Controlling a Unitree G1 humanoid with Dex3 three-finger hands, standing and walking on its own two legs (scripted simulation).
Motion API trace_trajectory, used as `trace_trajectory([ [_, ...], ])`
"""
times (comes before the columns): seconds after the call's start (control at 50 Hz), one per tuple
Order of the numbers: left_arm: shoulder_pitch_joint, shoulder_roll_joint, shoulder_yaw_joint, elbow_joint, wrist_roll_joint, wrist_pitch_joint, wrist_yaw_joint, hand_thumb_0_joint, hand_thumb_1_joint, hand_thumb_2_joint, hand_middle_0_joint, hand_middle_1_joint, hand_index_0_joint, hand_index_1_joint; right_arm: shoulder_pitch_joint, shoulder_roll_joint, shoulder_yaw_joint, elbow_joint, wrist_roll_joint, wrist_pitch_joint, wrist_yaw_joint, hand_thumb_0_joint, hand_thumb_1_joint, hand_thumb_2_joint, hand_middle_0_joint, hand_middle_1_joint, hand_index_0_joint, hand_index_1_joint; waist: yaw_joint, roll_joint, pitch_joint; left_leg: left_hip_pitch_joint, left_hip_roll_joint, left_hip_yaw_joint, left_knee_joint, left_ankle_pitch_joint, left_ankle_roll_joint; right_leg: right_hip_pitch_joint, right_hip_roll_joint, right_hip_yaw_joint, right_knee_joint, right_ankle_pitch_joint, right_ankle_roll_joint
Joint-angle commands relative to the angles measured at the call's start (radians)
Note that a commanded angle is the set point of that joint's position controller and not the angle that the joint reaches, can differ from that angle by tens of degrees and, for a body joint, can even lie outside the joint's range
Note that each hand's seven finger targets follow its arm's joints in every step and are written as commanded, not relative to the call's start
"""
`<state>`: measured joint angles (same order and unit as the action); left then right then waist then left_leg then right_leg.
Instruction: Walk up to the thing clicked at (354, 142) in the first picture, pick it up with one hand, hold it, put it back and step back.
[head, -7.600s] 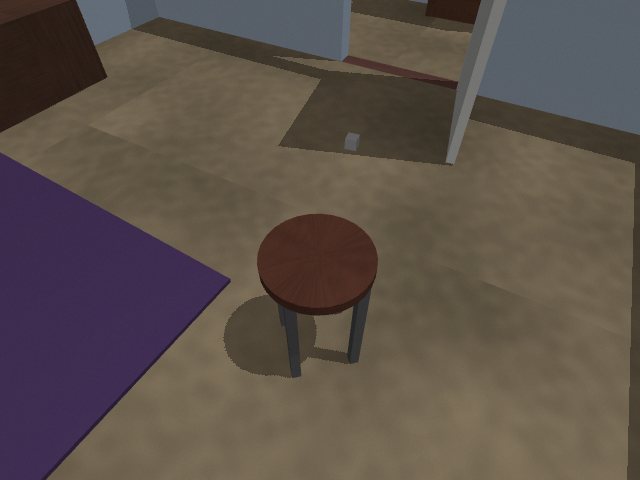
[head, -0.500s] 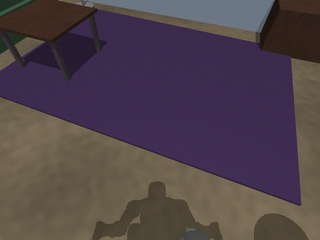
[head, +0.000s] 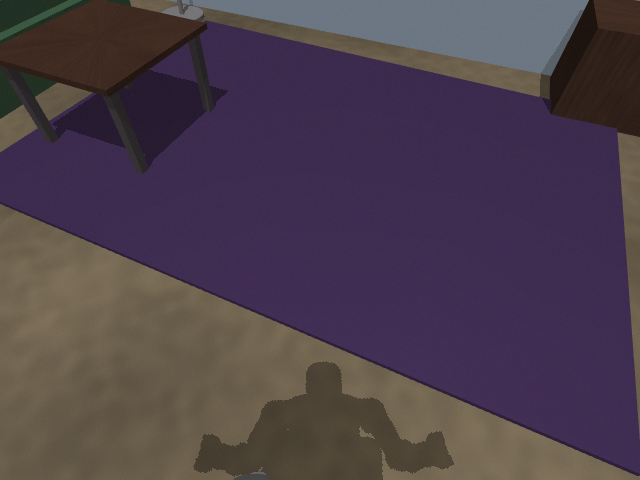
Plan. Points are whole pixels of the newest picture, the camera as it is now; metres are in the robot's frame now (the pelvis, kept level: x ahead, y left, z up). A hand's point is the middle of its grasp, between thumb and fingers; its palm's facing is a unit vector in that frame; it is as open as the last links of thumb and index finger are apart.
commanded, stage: walk up
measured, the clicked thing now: out of the picture -0.13 -1.84 -0.72
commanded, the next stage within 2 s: stand in 0.70 s
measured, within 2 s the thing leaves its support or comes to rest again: neither
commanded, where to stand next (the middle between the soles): +0.06 +0.00 m, yaw -1 degrees
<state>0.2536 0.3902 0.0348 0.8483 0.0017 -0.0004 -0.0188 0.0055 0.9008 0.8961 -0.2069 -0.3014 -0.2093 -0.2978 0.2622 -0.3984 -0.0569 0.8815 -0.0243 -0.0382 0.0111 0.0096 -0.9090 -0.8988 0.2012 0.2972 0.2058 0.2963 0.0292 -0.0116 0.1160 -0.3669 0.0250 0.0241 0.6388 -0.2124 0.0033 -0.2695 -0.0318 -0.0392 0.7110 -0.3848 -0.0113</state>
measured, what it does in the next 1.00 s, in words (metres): stands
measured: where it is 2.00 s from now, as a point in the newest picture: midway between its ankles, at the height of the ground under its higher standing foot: outside the picture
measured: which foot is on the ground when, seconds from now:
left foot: down 0.00-1.00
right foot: down 0.00-1.00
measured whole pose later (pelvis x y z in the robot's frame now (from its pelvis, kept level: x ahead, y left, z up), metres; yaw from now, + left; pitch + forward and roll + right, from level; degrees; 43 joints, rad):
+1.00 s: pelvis +0.02 +0.01 +0.03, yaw -1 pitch -2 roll +0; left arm 0.11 0.35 0.01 1.14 0.02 -0.01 -0.01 0.00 0.90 0.90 -0.21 -0.30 -0.21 -0.30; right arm 0.11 -0.35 -0.01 1.17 -0.01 -0.01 0.02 0.01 -0.91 -0.90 0.20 0.30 0.21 0.30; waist -0.01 -0.01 0.05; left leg -0.19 0.02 0.04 0.32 -0.09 0.00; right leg -0.07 -0.03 0.01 0.33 -0.22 0.03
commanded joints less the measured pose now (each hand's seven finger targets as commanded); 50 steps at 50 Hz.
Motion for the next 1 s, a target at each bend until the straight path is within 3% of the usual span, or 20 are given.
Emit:
trace_trajectory([
  [0.0, 0.032, 0.199, 0.047, -0.024, -0.016, 0.006, 0.025, 0.0, 0.9, 0.9, -0.2, -0.3, -0.2, -0.3, -0.054, -0.275, -0.048, -0.078, 0.006, -0.027, -0.026, 0.0, -0.9, -0.9, 0.2, 0.3, 0.2, 0.3, -0.004, 0.162, -0.149, 0.087, 0.315, -0.429, -0.268, 0.119, 0.237, -0.02, 0.014, 0.083, 0.118, -0.202, -0.03],
  [0.04, 0.042, 0.192, 0.046, 0.012, -0.013, 0.004, 0.022, 0.0, 0.9, 0.9, -0.2, -0.3, -0.2, -0.3, -0.108, -0.247, -0.032, -0.073, 0.006, -0.022, -0.032, 0.0, -0.9, -0.9, 0.2, 0.3, 0.2, 0.3, 0.011, 0.192, -0.151, 0.098, 0.245, -0.304, -0.223, 0.135, 0.188, -0.012, -0.001, 0.067, 0.034, -0.118, -0.035],
  [0.08, 0.06, 0.188, 0.044, 0.053, -0.008, -0.008, 0.022, 0.0, 0.9, 0.9, -0.2, -0.3, -0.2, -0.3, -0.127, -0.234, -0.026, -0.055, 0.015, -0.012, -0.028, 0.0, -0.9, -0.9, 0.2, 0.3, 0.2, 0.3, 0.024, 0.2, -0.177, 0.103, 0.197, -0.21, -0.139, 0.243, 0.128, 0.064, -0.007, 0.059, -0.147, 0.083, -0.032],
  [0.1, 0.042, 0.206, 0.047, 0.062, -0.001, -0.015, 0.024, 0.0, 0.9, 0.9, -0.2, -0.3, -0.2, -0.3, -0.116, -0.221, -0.019, -0.048, 0.021, -0.008, -0.026, 0.0, -0.9, -0.9, 0.2, 0.3, 0.2, 0.3, 0.01, 0.167, -0.194, 0.087, 0.177, -0.19, -0.115, 0.257, 0.102, 0.115, -0.031, 0.091, -0.17, 0.2, -0.034],
  [0.12, 0.013, 0.219, 0.043, 0.058, 0.003, -0.022, 0.026, 0.0, 0.9, 0.9, -0.2, -0.3, -0.2, -0.3, -0.103, -0.187, -0.009, -0.041, 0.028, -0.006, -0.025, 0.0, -0.9, -0.9, 0.2, 0.3, 0.2, 0.3, -0.005, 0.111, -0.209, 0.077, 0.152, -0.169, -0.104, 0.205, 0.073, 0.123, -0.078, 0.159, -0.207, 0.23, -0.053],
  [0.14, -0.053, 0.236, 0.04, 0.056, 0.0, -0.022, 0.02, 0.0, 0.9, 0.9, -0.2, -0.3, -0.2, -0.3, -0.111, -0.185, -0.008, -0.025, 0.034, -0.001, -0.024, 0.0, -0.9, -0.9, 0.2, 0.3, 0.2, 0.3, -0.034, 0.059, -0.179, 0.134, 0.1, -0.131, -0.133, 0.083, 0.049, 0.036, -0.093, 0.179, -0.21, 0.212, -0.067],
  [0.16, -0.079, 0.222, 0.034, 0.055, -0.002, -0.022, 0.017, 0.0, 0.9, 0.9, -0.2, -0.3, -0.2, -0.3, -0.132, -0.183, -0.005, -0.011, 0.028, -0.002, -0.023, 0.0, -0.9, -0.9, 0.2, 0.3, 0.2, 0.3, -0.033, 0.055, -0.159, 0.187, 0.103, -0.127, -0.143, 0.057, 0.043, -0.015, -0.097, 0.178, -0.226, 0.184, -0.063],
  [0.2, -0.078, 0.206, 0.023, 0.087, -0.006, -0.027, 0.021, 0.0, 0.9, 0.9, -0.2, -0.3, -0.2, -0.3, -0.185, -0.188, -0.001, 0.009, 0.029, -0.005, -0.021, 0.0, -0.9, -0.9, 0.2, 0.3, 0.2, 0.3, -0.019, 0.053, -0.169, 0.198, 0.115, -0.129, -0.136, 0.139, 0.051, 0.025, -0.089, 0.152, -0.258, 0.246, -0.05],
  [0.26, -0.113, 0.208, 0.02, 0.118, -0.006, -0.033, 0.023, 0.0, 0.9, 0.9, -0.2, -0.3, -0.2, -0.3, -0.197, -0.178, 0.009, 0.047, 0.032, -0.004, -0.017, 0.0, -0.9, -0.9, 0.2, 0.3, 0.2, 0.3, -0.03, 0.001, -0.158, 0.224, 0.107, -0.1, -0.143, 0.228, 0.049, 0.054, -0.098, 0.151, -0.283, 0.355, -0.043],
  [0.34, -0.138, 0.198, 0.017, 0.148, -0.009, -0.031, 0.025, 0.0, 0.9, 0.9, -0.2, -0.3, -0.2, -0.3, -0.229, -0.171, 0.013, 0.088, 0.032, 0.0, -0.014, 0.0, -0.9, -0.9, 0.2, 0.3, 0.2, 0.3, -0.027, -0.024, -0.167, 0.267, 0.11, -0.088, -0.181, 0.265, 0.043, 0.084, -0.097, 0.135, -0.33, 0.39, -0.025],
  [0.52, -0.197, 0.183, 0.015, 0.198, -0.006, -0.022, 0.021, 0.0, 0.9, 0.9, -0.2, -0.3, -0.2, -0.3, -0.271, -0.164, 0.019, 0.165, 0.023, 0.004, -0.012, 0.0, -0.9, -0.9, 0.2, 0.3, 0.2, 0.3, -0.026, -0.013, -0.128, 0.282, 0.109, -0.09, -0.296, 0.185, 0.014, 0.108, -0.095, 0.129, -0.448, 0.263, -0.014],
  [0.58, -0.187, 0.183, 0.018, 0.212, -0.004, -0.021, 0.02, 0.0, 0.9, 0.9, -0.2, -0.3, -0.2, -0.3, -0.271, -0.163, 0.02, 0.178, 0.022, 0.0, -0.012, 0.0, -0.9, -0.9, 0.2, 0.3, 0.2, 0.3, -0.019, -0.009, -0.17, 0.298, 0.115, -0.084, -0.299, 0.246, 0.019, 0.162, -0.094, 0.114, -0.439, 0.343, -0.011],
  [0.66, -0.21, 0.186, 0.019, 0.216, -0.003, -0.016, 0.018, 0.0, 0.9, 0.9, -0.2, -0.3, -0.2, -0.3, -0.261, -0.164, 0.021, 0.192, 0.02, -0.001, -0.014, 0.0, -0.9, -0.9, 0.2, 0.3, 0.2, 0.3, -0.024, 0.012, -0.152, 0.283, 0.118, -0.087, -0.333, 0.206, 0.01, 0.157, -0.096, 0.116, -0.45, 0.293, -0.012],
  [0.72, -0.195, 0.179, 0.012, 0.232, 0.008, -0.028, 0.019, 0.0, 0.9, 0.9, -0.2, -0.3, -0.2, -0.3, -0.249, -0.168, 0.018, 0.206, 0.014, 0.001, -0.011, 0.0, -0.9, -0.9, 0.2, 0.3, 0.2, 0.3, -0.026, 0.021, -0.12, 0.252, 0.117, -0.104, -0.371, 0.071, 0.005, 0.138, -0.092, 0.121, -0.473, 0.18, 0.0],
  [0.84, -0.185, 0.177, 0.01, 0.237, 0.009, -0.03, 0.019, 0.0, 0.9, 0.9, -0.2, -0.3, -0.2, -0.3, -0.232, -0.172, 0.012, 0.212, 0.014, -0.003, -0.012, 0.0, -0.9, -0.9, 0.2, 0.3, 0.2, 0.3, -0.028, 0.033, -0.133, 0.262, 0.125, -0.111, -0.382, 0.099, 0.011, 0.142, -0.097, 0.12, -0.457, 0.209, -0.003],
  [0.92, -0.17, 0.17, 0.007, 0.238, 0.01, -0.028, 0.018, 0.0, 0.9, 0.9, -0.2, -0.3, -0.2, -0.3, -0.22, -0.179, 0.008, 0.215, 0.014, 0.002, -0.012, 0.0, -0.9, -0.9, 0.2, 0.3, 0.2, 0.3, -0.031, 0.035, -0.102, 0.229, 0.124, -0.125, -0.406, -0.02, 0.009, 0.112, -0.088, 0.115, -0.461, 0.153, -0.001],
  [0.98, -0.162, 0.168, 0.004, 0.234, 0.011, -0.029, 0.019, 0.0, 0.9, 0.9, -0.2, -0.3, -0.2, -0.3, -0.215, -0.177, 0.006, 0.213, 0.013, 0.002, -0.012, 0.0, -0.9, -0.9, 0.2, 0.3, 0.2, 0.3, -0.032, 0.032, -0.129, 0.248, 0.123, -0.119, -0.395, 0.019, 0.012, 0.12, -0.092, 0.116, -0.456, 0.178, -0.004],
])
